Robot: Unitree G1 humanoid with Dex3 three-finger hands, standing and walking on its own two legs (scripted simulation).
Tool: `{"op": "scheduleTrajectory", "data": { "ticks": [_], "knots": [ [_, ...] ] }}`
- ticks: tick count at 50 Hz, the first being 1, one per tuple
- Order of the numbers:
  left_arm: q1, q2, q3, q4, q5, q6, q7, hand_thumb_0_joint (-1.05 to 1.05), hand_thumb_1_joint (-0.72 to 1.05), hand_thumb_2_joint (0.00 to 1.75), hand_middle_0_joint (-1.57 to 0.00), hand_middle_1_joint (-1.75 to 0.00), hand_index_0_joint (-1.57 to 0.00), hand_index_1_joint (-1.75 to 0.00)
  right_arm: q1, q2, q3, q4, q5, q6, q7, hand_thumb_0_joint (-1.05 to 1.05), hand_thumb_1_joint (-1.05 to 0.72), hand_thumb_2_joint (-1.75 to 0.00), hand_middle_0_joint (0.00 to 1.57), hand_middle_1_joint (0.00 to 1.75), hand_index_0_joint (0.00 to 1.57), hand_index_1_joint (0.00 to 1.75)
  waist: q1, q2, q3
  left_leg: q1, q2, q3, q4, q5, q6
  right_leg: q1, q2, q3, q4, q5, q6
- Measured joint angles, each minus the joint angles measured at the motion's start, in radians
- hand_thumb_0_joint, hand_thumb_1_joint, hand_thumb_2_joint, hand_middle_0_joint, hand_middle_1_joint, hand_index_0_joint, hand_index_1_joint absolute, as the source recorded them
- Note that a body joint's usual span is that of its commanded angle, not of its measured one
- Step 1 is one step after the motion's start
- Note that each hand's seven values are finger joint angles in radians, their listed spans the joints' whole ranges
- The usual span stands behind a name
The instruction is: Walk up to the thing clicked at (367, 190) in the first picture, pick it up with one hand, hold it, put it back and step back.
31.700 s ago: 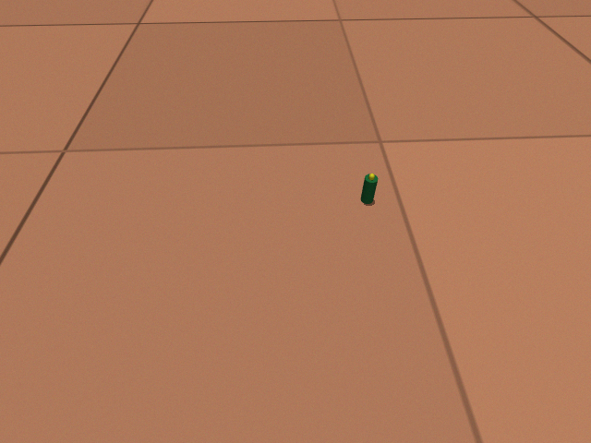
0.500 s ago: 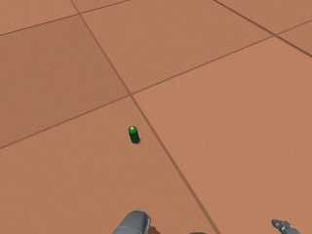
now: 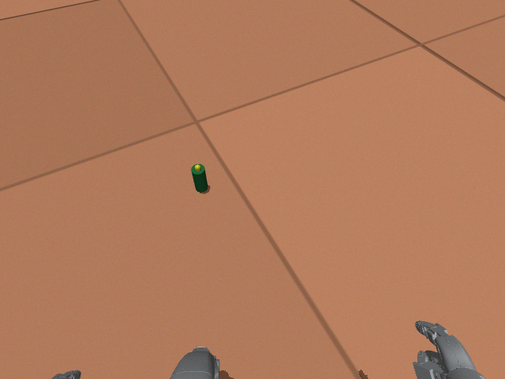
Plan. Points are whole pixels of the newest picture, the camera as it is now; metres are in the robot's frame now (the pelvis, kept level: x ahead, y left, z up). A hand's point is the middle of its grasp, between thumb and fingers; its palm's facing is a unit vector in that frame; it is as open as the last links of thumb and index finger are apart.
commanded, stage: step back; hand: left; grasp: from the side
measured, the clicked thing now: (199, 176) +0.97 +0.26 -0.67
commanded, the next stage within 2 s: stand in 1.18 s
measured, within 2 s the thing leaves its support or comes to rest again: neither
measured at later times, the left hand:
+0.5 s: hand out of the picture -0.05 +0.28 -0.12, palm faces +0.10 -0.91 -0.40, open 7.4 cm
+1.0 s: hand out of the picture +0.03 +0.28 -0.14, palm faces +0.12 -0.93 -0.35, open 7.4 cm
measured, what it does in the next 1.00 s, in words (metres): steps on the spot: left foot, then left foot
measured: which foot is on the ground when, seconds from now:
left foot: down 0.00-0.02, up 0.04-0.32, down 0.34-0.62, up 0.64-0.84, down 0.86-1.00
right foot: down 0.00-1.00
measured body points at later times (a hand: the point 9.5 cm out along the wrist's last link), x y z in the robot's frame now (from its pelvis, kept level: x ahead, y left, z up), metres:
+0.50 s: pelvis -0.07 +0.00 +0.02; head -0.06 +0.00 +0.47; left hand -0.05 +0.33 -0.10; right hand +0.01 -0.30 -0.11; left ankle -0.08 +0.12 -0.71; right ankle -0.04 -0.12 -0.69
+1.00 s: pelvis -0.03 +0.01 +0.02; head +0.00 +0.02 +0.46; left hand +0.02 +0.33 -0.11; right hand +0.09 -0.28 -0.11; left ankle -0.01 +0.14 -0.71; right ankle -0.01 -0.12 -0.71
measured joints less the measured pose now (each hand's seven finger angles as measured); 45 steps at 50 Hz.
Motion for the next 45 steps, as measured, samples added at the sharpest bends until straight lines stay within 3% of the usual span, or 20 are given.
{"op": "scheduleTrajectory", "data": {
  "ticks": [1,2,4,6,9,12,16,19,22,26,29,31,34,36,41,45],
  "knots": [
    [0.000,-0.015,0.001,0.022,0.006,-0.008,0.001,0.01,0.90,0.90,-0.20,-0.30,-0.21,-0.29,-0.011,-0.016,-0.005,0.005,0.003,0.006,0.001,0.00,-0.90,-0.90,0.21,0.30,0.20,0.30,-0.005,0.039,0.009,-0.017,0.023,-0.023,0.027,-0.003,0.006,0.012,0.024,-0.021,-0.028,0.023,-0.002],
    [0.007,-0.027,-0.001,0.036,0.014,-0.010,-0.001,0.01,0.90,0.90,-0.20,-0.30,-0.20,-0.29,-0.012,-0.024,-0.013,0.013,0.006,0.013,-0.003,0.00,-0.90,-0.90,0.21,0.30,0.20,0.30,-0.014,0.063,0.010,-0.034,0.013,-0.065,0.058,-0.071,0.013,0.008,0.036,-0.039,-0.021,0.031,-0.003],
    [0.038,-0.031,-0.007,0.044,0.024,-0.010,-0.005,0.01,0.90,0.90,-0.20,-0.30,-0.21,-0.29,0.010,-0.018,-0.021,0.036,0.010,0.027,-0.011,0.00,-0.90,-0.90,0.21,0.30,0.20,0.30,0.008,0.040,-0.018,-0.068,-0.068,-0.118,0.188,-0.240,0.007,-0.023,0.012,-0.025,0.004,0.036,-0.015],
    [0.063,-0.037,-0.011,0.055,0.025,-0.014,-0.001,0.01,0.90,0.90,-0.21,-0.30,-0.21,-0.30,0.037,-0.023,-0.020,0.055,0.016,0.027,-0.010,0.00,-0.90,-0.90,0.21,0.30,0.20,0.30,0.016,0.029,-0.032,-0.085,-0.132,-0.149,0.329,-0.266,0.007,-0.030,-0.011,-0.018,-0.016,0.062,-0.014],
    [0.078,-0.041,-0.009,0.064,0.030,-0.026,0.003,0.01,0.90,0.90,-0.21,-0.30,-0.21,-0.30,0.081,-0.034,-0.023,0.080,0.015,0.016,-0.003,0.00,-0.90,-0.90,0.21,0.30,0.20,0.30,0.015,0.035,-0.045,-0.066,-0.160,-0.147,0.420,-0.246,0.000,-0.040,-0.029,-0.032,-0.044,0.096,-0.012],
    [0.081,-0.034,-0.003,0.059,0.033,-0.043,0.003,0.01,0.90,0.90,-0.21,-0.30,-0.21,-0.30,0.127,-0.037,-0.026,0.118,0.008,0.016,0.007,0.00,-0.90,-0.90,0.21,0.30,0.20,0.30,0.015,0.049,-0.056,0.011,-0.135,-0.125,0.350,-0.256,-0.011,-0.049,-0.034,-0.061,-0.054,0.109,-0.018],
    [0.076,-0.011,0.002,0.054,0.031,-0.054,-0.002,0.01,0.90,0.90,-0.21,-0.30,-0.21,-0.30,0.165,-0.023,-0.028,0.171,-0.005,0.014,0.028,0.00,-0.90,-0.90,0.20,0.30,0.20,0.30,0.012,0.039,-0.072,0.148,-0.093,-0.067,0.098,-0.327,-0.005,-0.067,-0.057,-0.097,-0.039,0.106,-0.017],
    [0.069,0.010,0.001,0.067,0.023,-0.044,-0.002,0.01,0.90,0.90,-0.21,-0.30,-0.21,-0.30,0.161,0.007,-0.032,0.197,-0.007,-0.009,0.034,0.01,-0.90,-0.90,0.20,0.30,0.20,0.30,0.014,-0.012,-0.058,0.227,-0.119,-0.026,-0.066,-0.150,0.014,-0.075,-0.094,-0.073,-0.005,0.088,-0.008],
    [0.072,0.010,-0.004,0.106,0.013,-0.033,-0.006,0.01,0.90,0.90,-0.20,-0.30,-0.21,-0.30,0.168,0.025,-0.028,0.187,-0.008,-0.033,0.041,0.01,-0.90,-0.90,0.21,0.30,0.20,0.30,-0.008,-0.011,-0.083,0.228,-0.111,-0.028,-0.078,-0.148,0.042,-0.114,-0.054,-0.044,0.100,-0.026,-0.019],
    [0.064,0.015,-0.004,0.122,0.006,-0.048,-0.017,0.01,0.90,0.90,-0.20,-0.30,-0.20,-0.29,0.164,0.043,-0.018,0.176,-0.007,-0.052,0.040,0.00,-0.90,-0.90,0.21,0.30,0.20,0.30,-0.027,-0.015,-0.088,0.250,-0.092,-0.032,-0.115,-0.130,0.033,-0.130,-0.038,-0.054,0.103,-0.018,-0.020],
    [0.054,0.008,-0.002,0.126,0.008,-0.063,-0.019,0.01,0.90,0.90,-0.20,-0.30,-0.20,-0.29,0.153,0.039,-0.017,0.170,-0.005,-0.046,0.041,0.00,-0.90,-0.90,0.21,0.30,0.20,0.30,-0.035,-0.004,-0.088,0.249,-0.073,-0.035,-0.093,-0.147,0.015,-0.085,-0.029,-0.077,-0.038,0.038,-0.017],
    [0.040,-0.007,-0.001,0.130,0.013,-0.079,-0.012,0.01,0.90,0.90,-0.20,-0.30,-0.20,-0.29,0.146,0.027,-0.017,0.170,0.004,-0.036,0.037,0.00,-0.90,-0.90,0.21,0.30,0.20,0.30,-0.033,0.024,-0.080,0.235,-0.047,-0.047,-0.033,-0.185,0.004,-0.045,-0.004,-0.096,-0.126,0.186,-0.020],
    [0.024,-0.030,-0.006,0.123,0.023,-0.095,-0.008,0.01,0.90,0.90,-0.20,-0.30,-0.21,-0.29,0.137,0.023,-0.015,0.183,0.011,-0.020,0.021,0.00,-0.90,-0.90,0.21,0.30,0.20,0.30,-0.019,0.035,-0.086,0.162,-0.080,-0.093,0.146,-0.314,0.020,-0.044,0.000,-0.107,-0.111,0.178,-0.031],
    [0.016,-0.047,-0.012,0.117,0.020,-0.101,-0.006,0.01,0.90,0.90,-0.20,-0.30,-0.21,-0.30,0.133,0.015,-0.015,0.186,0.014,-0.023,0.019,0.00,-0.90,-0.90,0.21,0.30,0.20,0.30,-0.009,0.037,-0.080,0.121,-0.095,-0.095,0.222,-0.324,0.023,-0.030,-0.011,-0.108,-0.123,0.172,-0.033],
    [-0.002,-0.058,-0.027,0.118,0.016,-0.101,-0.006,0.01,0.90,0.90,-0.21,-0.30,-0.21,-0.30,0.120,0.002,-0.016,0.197,0.011,-0.037,0.022,0.00,-0.90,-0.90,0.20,0.30,0.20,0.30,-0.001,0.037,-0.070,0.111,-0.058,-0.056,0.098,-0.275,0.015,-0.014,-0.032,-0.112,-0.130,0.159,-0.012],
    [-0.022,-0.041,-0.034,0.127,0.002,-0.078,-0.001,0.01,0.90,0.90,-0.21,-0.30,-0.21,-0.30,0.089,0.014,-0.016,0.218,0.005,-0.044,0.014,0.00,-0.90,-0.90,0.20,0.30,0.20,0.30,-0.005,0.008,-0.050,0.166,-0.060,-0.015,-0.065,-0.071,0.004,-0.030,-0.059,-0.099,-0.062,0.113,0.011]
  ]
}}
